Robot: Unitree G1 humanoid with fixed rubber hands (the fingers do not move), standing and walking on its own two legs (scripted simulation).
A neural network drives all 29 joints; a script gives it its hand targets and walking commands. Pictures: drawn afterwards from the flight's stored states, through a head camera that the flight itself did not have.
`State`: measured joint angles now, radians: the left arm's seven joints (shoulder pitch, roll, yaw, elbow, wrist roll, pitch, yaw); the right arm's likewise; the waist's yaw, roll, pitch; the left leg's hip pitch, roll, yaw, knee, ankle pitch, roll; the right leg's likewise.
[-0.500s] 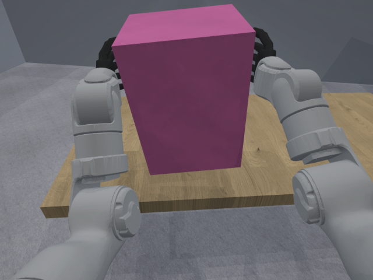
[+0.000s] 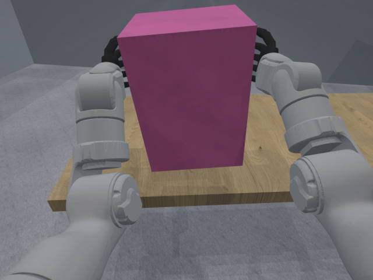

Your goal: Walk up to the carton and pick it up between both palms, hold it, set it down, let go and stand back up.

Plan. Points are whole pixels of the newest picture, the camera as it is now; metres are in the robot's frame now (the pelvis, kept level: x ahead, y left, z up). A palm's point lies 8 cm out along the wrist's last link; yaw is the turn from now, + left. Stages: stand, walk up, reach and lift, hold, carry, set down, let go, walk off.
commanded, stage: hold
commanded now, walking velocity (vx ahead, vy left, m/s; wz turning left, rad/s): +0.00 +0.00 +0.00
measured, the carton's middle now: (191, 92) +0.39 +0.01 +0.29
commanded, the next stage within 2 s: none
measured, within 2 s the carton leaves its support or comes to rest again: neither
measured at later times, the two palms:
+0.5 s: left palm (109, 79) +0.38 +0.16 +0.32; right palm (260, 69) +0.38 -0.12 +0.34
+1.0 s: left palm (111, 78) +0.38 +0.16 +0.32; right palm (262, 69) +0.38 -0.13 +0.34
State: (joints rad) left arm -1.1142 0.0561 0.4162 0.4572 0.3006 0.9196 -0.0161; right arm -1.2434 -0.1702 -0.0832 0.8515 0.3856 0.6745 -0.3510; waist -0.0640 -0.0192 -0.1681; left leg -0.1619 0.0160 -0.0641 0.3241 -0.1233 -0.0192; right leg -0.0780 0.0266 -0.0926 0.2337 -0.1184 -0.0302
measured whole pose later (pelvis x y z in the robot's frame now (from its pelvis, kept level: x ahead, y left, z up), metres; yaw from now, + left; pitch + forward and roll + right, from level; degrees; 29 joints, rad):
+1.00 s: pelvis +0.01 +0.00 +0.00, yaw +0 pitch -3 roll -1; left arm -1.04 0.05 0.38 0.33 0.30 0.97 -0.02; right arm -1.17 -0.17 -0.05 0.74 0.43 0.70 -0.37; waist -0.07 -0.03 -0.15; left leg -0.12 0.01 -0.07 0.31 -0.14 -0.02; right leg -0.03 0.03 -0.09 0.21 -0.13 -0.03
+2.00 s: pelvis +0.01 +0.00 +0.00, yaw +1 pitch -3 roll -1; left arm -1.04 0.05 0.37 0.34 0.30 0.96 -0.02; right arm -1.18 -0.17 -0.05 0.75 0.43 0.70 -0.37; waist -0.08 -0.03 -0.16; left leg -0.13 0.01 -0.07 0.31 -0.13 -0.02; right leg -0.03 0.03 -0.08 0.21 -0.13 -0.03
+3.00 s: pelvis +0.01 +0.00 +0.00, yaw +1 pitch -3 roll -1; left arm -1.04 0.05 0.38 0.34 0.30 0.96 -0.02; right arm -1.18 -0.17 -0.05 0.75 0.43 0.70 -0.38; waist -0.08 -0.03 -0.16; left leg -0.13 0.01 -0.07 0.31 -0.13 -0.02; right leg -0.03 0.03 -0.08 0.21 -0.13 -0.03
